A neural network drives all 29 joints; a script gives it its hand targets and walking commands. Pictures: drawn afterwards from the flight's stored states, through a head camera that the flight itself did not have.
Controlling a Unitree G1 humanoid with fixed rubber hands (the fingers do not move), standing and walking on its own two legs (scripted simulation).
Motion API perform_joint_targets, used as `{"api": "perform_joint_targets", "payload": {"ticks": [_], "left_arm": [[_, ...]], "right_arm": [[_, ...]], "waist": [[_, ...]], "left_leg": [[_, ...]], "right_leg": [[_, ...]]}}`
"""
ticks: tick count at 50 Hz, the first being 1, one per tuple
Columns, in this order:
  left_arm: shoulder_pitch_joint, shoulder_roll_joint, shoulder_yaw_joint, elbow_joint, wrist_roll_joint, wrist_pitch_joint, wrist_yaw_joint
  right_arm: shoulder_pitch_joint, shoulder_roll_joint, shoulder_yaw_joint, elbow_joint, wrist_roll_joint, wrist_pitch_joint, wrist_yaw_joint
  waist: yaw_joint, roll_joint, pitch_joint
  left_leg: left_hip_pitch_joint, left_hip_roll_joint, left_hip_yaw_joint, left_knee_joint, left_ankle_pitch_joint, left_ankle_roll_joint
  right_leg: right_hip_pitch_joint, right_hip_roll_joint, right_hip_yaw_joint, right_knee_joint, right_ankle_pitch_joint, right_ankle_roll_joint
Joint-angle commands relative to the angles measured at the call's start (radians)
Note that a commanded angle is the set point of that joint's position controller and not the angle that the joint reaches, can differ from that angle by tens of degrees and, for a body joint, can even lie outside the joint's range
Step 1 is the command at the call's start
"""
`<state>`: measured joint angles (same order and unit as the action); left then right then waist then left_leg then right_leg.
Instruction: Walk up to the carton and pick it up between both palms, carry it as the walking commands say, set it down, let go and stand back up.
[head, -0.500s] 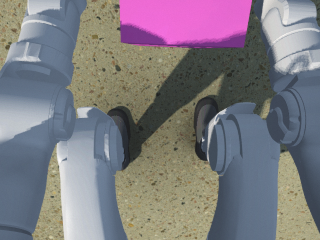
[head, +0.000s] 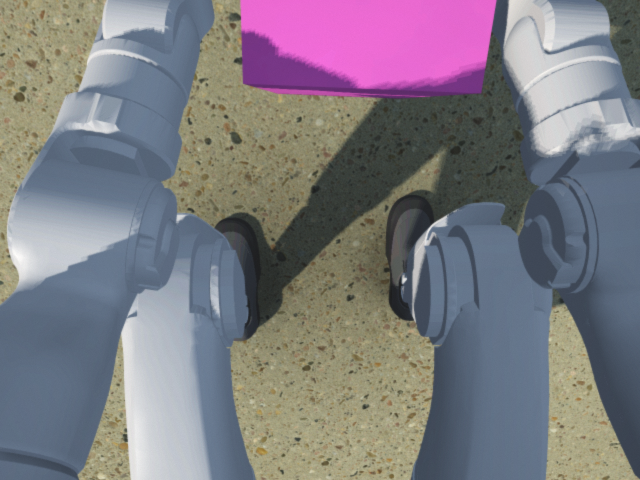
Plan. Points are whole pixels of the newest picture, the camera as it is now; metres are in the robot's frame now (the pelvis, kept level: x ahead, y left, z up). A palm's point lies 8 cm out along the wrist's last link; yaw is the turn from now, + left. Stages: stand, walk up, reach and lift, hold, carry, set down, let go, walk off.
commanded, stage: reach and lift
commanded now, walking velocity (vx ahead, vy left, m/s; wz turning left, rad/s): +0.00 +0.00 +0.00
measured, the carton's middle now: out of the picture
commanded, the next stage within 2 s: none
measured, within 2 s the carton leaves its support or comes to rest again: leaves its support in 0.70 s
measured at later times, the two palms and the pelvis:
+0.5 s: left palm out of the picture +0.57 +0.09 -0.18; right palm out of the picture +0.55 -0.18 -0.17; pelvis +0.01 +0.00 -0.02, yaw +0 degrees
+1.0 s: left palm out of the picture +0.56 +0.09 -0.17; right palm out of the picture +0.55 -0.17 -0.15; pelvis +0.01 +0.00 +0.00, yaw +2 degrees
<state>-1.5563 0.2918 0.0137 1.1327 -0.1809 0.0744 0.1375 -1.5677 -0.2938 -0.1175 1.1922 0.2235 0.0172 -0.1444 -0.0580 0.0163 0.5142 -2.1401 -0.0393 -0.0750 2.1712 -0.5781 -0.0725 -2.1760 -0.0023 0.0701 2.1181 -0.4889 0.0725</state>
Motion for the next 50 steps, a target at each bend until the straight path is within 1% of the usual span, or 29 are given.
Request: {"api": "perform_joint_targets", "payload": {"ticks": [1, 2, 3, 5, 7, 11, 12, 13, 15, 16, 18, 19, 21, 22, 23, 24, 25, 26, 28, 33, 35, 38, 39, 42, 43, 44, 47, 49, 50], "left_arm": [[-0.314, 0.03, 0.032, -0.123, 0.043, -0.021, -0.002], [-0.294, 0.005, 0.023, -0.111, 0.047, -0.02, -0.004], [-0.3, 0.001, 0.033, -0.115, 0.056, -0.024, -0.002], [-0.313, -0.025, 0.033, -0.116, 0.065, -0.023, -0.006], [-0.342, -0.129, 0.012, -0.114, 0.067, -0.018, -0.029], [-0.45, -0.47, -0.05, -0.144, 0.084, -0.002, -0.111], [-0.473, -0.562, -0.06, -0.154, 0.087, 0.006, -0.14], [-0.514, -0.689, -0.083, -0.158, 0.093, 0.013, -0.175], [-0.517, -0.858, -0.058, -0.134, 0.12, 0.038, -0.23], [-0.516, -0.887, -0.042, -0.155, 0.127, 0.045, -0.243], [-0.467, -0.963, -0.01, -0.151, 0.14, 0.063, -0.271], [-0.481, -0.973, -0.009, -0.168, 0.146, 0.066, -0.282], [-0.479, -0.989, 0.016, -0.172, 0.166, 0.08, -0.293], [-0.473, -0.994, 0.019, -0.17, 0.174, 0.085, -0.298], [-0.488, -0.998, 0.013, -0.189, 0.175, 0.092, -0.304], [-0.484, -1.001, 0.006, -0.198, 0.176, 0.092, -0.303], [-0.473, -1.018, -0.001, -0.214, 0.177, 0.096, -0.306], [-0.451, -1.033, -0.013, -0.218, 0.183, 0.101, -0.303], [-0.441, -1.047, -0.031, -0.225, 0.186, 0.106, -0.297], [-0.436, -1.114, -0.077, -0.263, 0.147, 0.105, -0.288], [-0.428, -1.131, -0.1, -0.276, 0.137, 0.105, -0.278], [-0.455, -1.141, -0.116, -0.303, 0.117, 0.1, -0.268], [-0.479, -1.145, -0.133, -0.317, 0.107, 0.101, -0.265], [-0.557, -1.164, -0.178, -0.399, 0.074, 0.096, -0.246], [-0.547, -1.175, -0.182, -0.411, 0.075, 0.096, -0.238], [-0.589, -1.17, -0.196, -0.438, 0.057, 0.093, -0.234], [-0.664, -1.16, -0.239, -0.511, 0.034, 0.098, -0.215], [-0.705, -1.141, -0.229, -0.511, 0.042, 0.108, -0.207], [-0.721, -1.158, -0.224, -0.522, 0.046, 0.106, -0.204]], "right_arm": [[-0.223, -0.025, -0.017, -0.073, -0.043, -0.007, 0.004], [-0.235, -0.029, -0.017, -0.102, -0.045, -0.014, 0.004], [-0.254, 0.001, 0.008, -0.112, -0.033, -0.013, 0.01], [-0.29, 0.046, 0.028, -0.14, -0.027, -0.013, 0.015], [-0.326, 0.132, 0.046, -0.133, -0.033, -0.007, 0.033], [-0.427, 0.483, 0.112, -0.139, -0.041, 0.017, 0.11], [-0.471, 0.565, 0.125, -0.179, -0.05, 0.023, 0.137], [-0.5, 0.697, 0.133, -0.176, -0.066, 0.037, 0.173], [-0.496, 0.862, 0.122, -0.17, -0.105, 0.071, 0.229], [-0.503, 0.907, 0.121, -0.199, -0.109, 0.082, 0.248], [-0.464, 0.965, 0.102, -0.227, -0.139, 0.105, 0.275], [-0.444, 0.977, 0.088, -0.223, -0.153, 0.117, 0.287], [-0.422, 1.023, 0.069, -0.211, -0.179, 0.144, 0.308], [-0.403, 1.028, 0.06, -0.197, -0.183, 0.156, 0.316], [-0.404, 1.052, 0.056, -0.224, -0.176, 0.157, 0.325], [-0.405, 1.057, 0.058, -0.239, -0.164, 0.157, 0.33], [-0.375, 1.068, 0.047, -0.237, -0.177, 0.161, 0.337], [-0.392, 1.061, 0.053, -0.25, -0.164, 0.16, 0.341], [-0.377, 1.062, 0.057, -0.237, -0.152, 0.162, 0.35], [-0.346, 1.072, 0.069, -0.229, -0.151, 0.17, 0.354], [-0.343, 1.064, 0.067, -0.25, -0.153, 0.17, 0.359], [-0.329, 1.088, 0.075, -0.258, -0.163, 0.181, 0.359], [-0.329, 1.089, 0.066, -0.268, -0.166, 0.184, 0.357], [-0.341, 1.099, 0.08, -0.331, -0.167, 0.191, 0.35], [-0.343, 1.126, 0.091, -0.336, -0.154, 0.197, 0.35], [-0.333, 1.126, 0.092, -0.331, -0.166, 0.205, 0.343], [-0.375, 1.138, 0.114, -0.405, -0.151, 0.218, 0.335], [-0.426, 1.142, 0.117, -0.421, -0.153, 0.231, 0.333], [-0.438, 1.164, 0.125, -0.398, -0.158, 0.241, 0.333]], "waist": [[-0.031, 0.028, -1.392], [-0.035, 0.027, -1.395], [-0.002, 0.024, -1.395], [0.012, 0.013, -1.419], [0.0, 0.012, -1.382], [0.004, 0.025, -1.382], [-0.001, 0.004, -1.363], [-0.008, 0.015, -1.354], [0.004, 0.022, -1.279], [0.016, 0.004, -1.283], [-0.005, -0.021, -1.236], [-0.006, -0.002, -1.224], [0.008, -0.02, -1.183], [0.002, -0.012, -1.18], [0.015, 0.011, -1.192], [0.019, 0.028, -1.221], [-0.001, 0.032, -1.22], [0.02, 0.069, -1.258], [0.021, 0.106, -1.268], [-0.044, 0.09, -1.332], [-0.046, 0.117, -1.354], [-0.063, 0.099, -1.4], [-0.071, 0.124, -1.425], [-0.1, 0.136, -1.593], [-0.081, 0.145, -1.603], [-0.11, 0.129, -1.64], [-0.114, 0.129, -1.808], [-0.108, 0.13, -1.853], [-0.116, 0.101, -1.894]], "left_leg": [[0.516, -0.052, 0.132, -0.216, 0.171, 0.009], [0.524, -0.055, 0.125, -0.219, 0.193, 0.009], [0.516, -0.059, 0.134, -0.215, 0.2, 0.01], [0.523, -0.061, 0.137, -0.213, 0.188, 0.013], [0.498, -0.066, 0.135, -0.216, 0.179, 0.019], [0.506, -0.082, 0.149, -0.197, 0.196, 0.023], [0.491, -0.09, 0.144, -0.192, 0.203, 0.031], [0.488, -0.099, 0.141, -0.189, 0.203, 0.031], [0.43, -0.116, 0.155, -0.183, 0.193, 0.031], [0.424, -0.122, 0.157, -0.176, 0.197, 0.036], [0.363, -0.128, 0.161, -0.164, 0.194, 0.039], [0.353, -0.125, 0.164, -0.165, 0.195, 0.034], [0.309, -0.127, 0.169, -0.171, 0.143, 0.036], [0.315, -0.12, 0.168, -0.172, 0.127, 0.037], [0.308, -0.123, 0.181, -0.169, 0.134, 0.035], [0.323, -0.121, 0.18, -0.166, 0.142, 0.037], [0.315, -0.12, 0.174, -0.163, 0.167, 0.037], [0.352, -0.12, 0.175, -0.17, 0.186, 0.035], [0.39, -0.116, 0.174, -0.17, 0.211, 0.033], [0.422, -0.12, 0.154, -0.17, 0.271, 0.024], [0.419, -0.127, 0.149, -0.173, 0.289, 0.018], [0.423, -0.131, 0.149, -0.18, 0.313, 0.013], [0.445, -0.129, 0.152, -0.183, 0.315, 0.009], [0.521, -0.133, 0.151, -0.188, 0.369, 0.0], [0.51, -0.139, 0.156, -0.195, 0.382, 0.0], [0.521, -0.137, 0.157, -0.194, 0.378, 0.0], [0.631, -0.137, 0.16, -0.202, 0.395, -0.008], [0.639, -0.136, 0.17, -0.206, 0.344, -0.004], [0.651, -0.138, 0.175, -0.206, 0.325, -0.001]], "right_leg": [[0.662, 0.069, -0.137, -0.14, 0.212, -0.013], [0.658, 0.071, -0.151, -0.135, 0.226, -0.011], [0.664, 0.071, -0.138, -0.139, 0.229, -0.01], [0.691, 0.075, -0.136, -0.138, 0.219, -0.008], [0.688, 0.082, -0.141, -0.138, 0.216, -0.005], [0.672, 0.103, -0.14, -0.132, 0.227, -0.014], [0.652, 0.108, -0.152, -0.122, 0.232, -0.016], [0.635, 0.115, -0.153, -0.11, 0.222, -0.023], [0.615, 0.13, -0.152, -0.103, 0.216, -0.036], [0.612, 0.134, -0.155, -0.095, 0.215, -0.037], [0.581, 0.133, -0.161, -0.096, 0.21, -0.036], [0.56, 0.133, -0.162, -0.09, 0.223, -0.039], [0.515, 0.132, -0.163, -0.091, 0.178, -0.039], [0.496, 0.13, -0.164, -0.089, 0.165, -0.041], [0.501, 0.135, -0.162, -0.098, 0.172, -0.045], [0.496, 0.133, -0.163, -0.083, 0.185, -0.045], [0.48, 0.135, -0.169, -0.083, 0.202, -0.048], [0.484, 0.133, -0.171, -0.069, 0.225, -0.046], [0.439, 0.133, -0.173, -0.065, 0.232, -0.053], [0.459, 0.132, -0.187, -0.07, 0.287, -0.06], [0.455, 0.132, -0.182, -0.064, 0.307, -0.063], [0.491, 0.132, -0.183, -0.073, 0.336, -0.066], [0.492, 0.133, -0.185, -0.079, 0.337, -0.065], [0.557, 0.131, -0.195, -0.077, 0.396, -0.061], [0.561, 0.133, -0.194, -0.087, 0.405, -0.058], [0.574, 0.133, -0.193, -0.095, 0.409, -0.058], [0.627, 0.137, -0.206, -0.109, 0.417, -0.053], [0.619, 0.137, -0.205, -0.126, 0.36, -0.049], [0.638, 0.139, -0.21, -0.133, 0.338, -0.049]]}}
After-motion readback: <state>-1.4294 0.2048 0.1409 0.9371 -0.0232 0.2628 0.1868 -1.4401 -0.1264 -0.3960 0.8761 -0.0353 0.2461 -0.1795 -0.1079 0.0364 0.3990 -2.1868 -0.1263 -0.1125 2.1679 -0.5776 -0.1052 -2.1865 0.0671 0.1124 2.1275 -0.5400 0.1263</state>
